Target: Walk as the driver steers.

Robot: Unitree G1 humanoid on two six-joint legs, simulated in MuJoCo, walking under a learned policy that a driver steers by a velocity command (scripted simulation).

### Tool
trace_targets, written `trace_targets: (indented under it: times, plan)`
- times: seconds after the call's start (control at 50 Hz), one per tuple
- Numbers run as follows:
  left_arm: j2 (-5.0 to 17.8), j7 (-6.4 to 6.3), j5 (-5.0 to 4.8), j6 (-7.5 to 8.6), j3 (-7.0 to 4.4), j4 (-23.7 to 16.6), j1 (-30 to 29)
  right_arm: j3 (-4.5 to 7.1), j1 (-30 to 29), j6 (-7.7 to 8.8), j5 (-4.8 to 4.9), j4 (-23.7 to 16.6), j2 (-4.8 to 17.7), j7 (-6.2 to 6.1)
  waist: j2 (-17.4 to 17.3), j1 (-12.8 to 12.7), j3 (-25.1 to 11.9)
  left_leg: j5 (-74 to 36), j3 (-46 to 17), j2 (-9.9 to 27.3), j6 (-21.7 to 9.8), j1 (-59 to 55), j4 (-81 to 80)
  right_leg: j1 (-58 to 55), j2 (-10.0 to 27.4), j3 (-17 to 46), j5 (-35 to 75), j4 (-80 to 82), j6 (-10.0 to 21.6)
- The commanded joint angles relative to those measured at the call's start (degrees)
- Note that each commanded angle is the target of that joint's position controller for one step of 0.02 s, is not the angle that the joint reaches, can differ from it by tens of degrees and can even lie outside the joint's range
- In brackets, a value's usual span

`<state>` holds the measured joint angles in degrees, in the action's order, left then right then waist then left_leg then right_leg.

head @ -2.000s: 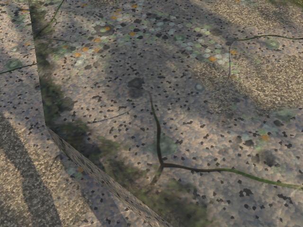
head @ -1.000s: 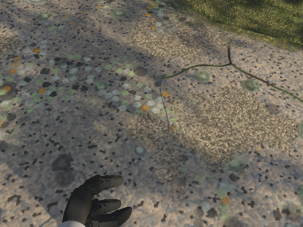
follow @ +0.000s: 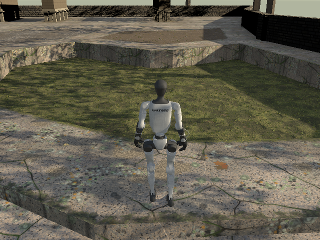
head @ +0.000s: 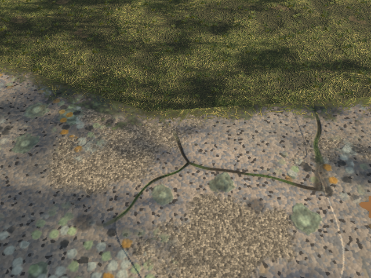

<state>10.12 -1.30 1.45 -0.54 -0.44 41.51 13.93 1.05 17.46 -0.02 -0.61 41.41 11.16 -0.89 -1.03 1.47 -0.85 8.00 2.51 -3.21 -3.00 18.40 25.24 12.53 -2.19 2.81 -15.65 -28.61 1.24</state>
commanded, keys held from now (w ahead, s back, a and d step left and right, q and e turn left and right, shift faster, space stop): no key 1.00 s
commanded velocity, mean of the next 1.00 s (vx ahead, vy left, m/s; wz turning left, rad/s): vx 0.00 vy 0.00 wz -0.02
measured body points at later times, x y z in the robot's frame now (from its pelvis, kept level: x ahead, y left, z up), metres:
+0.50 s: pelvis +0.04 -0.01 +0.00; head +0.04 -0.01 +0.45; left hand +0.11 +0.23 -0.13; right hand +0.12 -0.24 -0.13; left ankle +0.07 +0.08 -0.74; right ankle -0.01 -0.11 -0.74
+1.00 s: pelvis +0.04 -0.01 +0.01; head +0.05 -0.01 +0.46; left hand +0.05 +0.21 -0.15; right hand +0.06 -0.24 -0.15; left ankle +0.07 +0.08 -0.74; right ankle -0.01 -0.11 -0.74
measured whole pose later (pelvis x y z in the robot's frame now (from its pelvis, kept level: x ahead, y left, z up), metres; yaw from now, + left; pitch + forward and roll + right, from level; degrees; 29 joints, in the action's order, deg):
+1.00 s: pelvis +0.04 -0.01 +0.01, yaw +1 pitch -2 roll +0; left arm 8.3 -3.3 0.5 0.8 -0.9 60.1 17.9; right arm 1.5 17.0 0.1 -0.3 58.9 8.3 -2.6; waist 0.2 0.8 1.5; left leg 8.6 0.5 -2.9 -2.8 11.0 21.1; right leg 2.9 -2.6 2.0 -15.8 -20.3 2.3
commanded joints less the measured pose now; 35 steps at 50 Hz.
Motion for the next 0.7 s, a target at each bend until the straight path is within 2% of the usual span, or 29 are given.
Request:
trace_targets:
  times: [0.02,0.04,0.06,0.1,0.14,0.24,0.42,0.7]
  plan:
    - [5.2,-0.66,-0.48,2.44,-1.02,-3.34,-3.84,1.37,-0.75,1.51,-0.38,-3.33,3.87,0.4,7.42,1.41,1.65,2.31,-7.18,5.02,0.82,-10.72,-2.93,11.08,7.12,9.4,-10.3,12.81,2.27]
    - [5.28,-0.71,-0.69,2.62,-1.12,-2.75,-2.6,1.6,-0.12,1.82,-0.54,-3.0,4.56,0.44,6.6,1.25,1.37,2.45,-8.34,6.02,0.42,-10.23,-3.58,9.72,6.3,8.27,-7.58,11.51,2.1]
    - [5.39,-0.71,-0.91,2.58,-1.29,-2.45,-1.1,1.92,0.17,2.06,-0.26,-2.37,5.3,0.49,3.97,0.45,1.62,3.81,-9.21,6.8,-0.2,-7.75,-4.34,6.98,5.46,7.12,-4.89,10.18,2.18]
    - [5.07,-0.74,-0.77,2.45,-1.42,-1.65,0.81,1.8,-0.21,2.08,-0.03,-1.7,4.25,0.28,1.37,-0.44,1.97,5.59,-9.87,7.01,-0.5,-4.76,-5.73,3.38,5.05,6.14,-1.03,8.13,2.74]
    - [4.99,-0.75,-0.71,2.45,-1.51,-1.04,1.72,1.8,-0.72,1.91,0.05,-1.39,3.7,0.01,0.42,-0.69,1.7,4.47,-9.8,6.88,-0.37,-5.09,-5.9,2.52,5.23,6.08,1.24,7.8,3.07]
    - [4.72,-0.99,-0.83,2.67,-1.73,0.5,2.28,2.09,-0.27,1.84,0.13,-0.02,3.33,-0.49,0.41,-0.48,0.61,-0.13,-9.37,7.0,-0.62,-7.87,-4.88,1.56,5.42,5.77,4.76,8.06,2.9]
    - [4.74,-1.52,-0.93,2.38,-2.07,3.98,3.61,2.44,-0.12,1.47,0.17,2.74,3.36,-1.11,0.88,-0.56,0.79,-6.14,-9.27,7.46,-1.09,-9.53,-4.32,-0.9,5.51,5.08,9.09,8.65,2.56]
    - [4.38,-2.03,-0.97,1.83,-2.12,11.08,5.28,2.19,0.52,0.88,0.23,9.42,2.97,-1.63,0.95,-0.71,2.7,-6.15,-9.54,7.65,-1.09,-10.31,-6.12,-3.28,5.95,4.66,9.68,10.75,2.62]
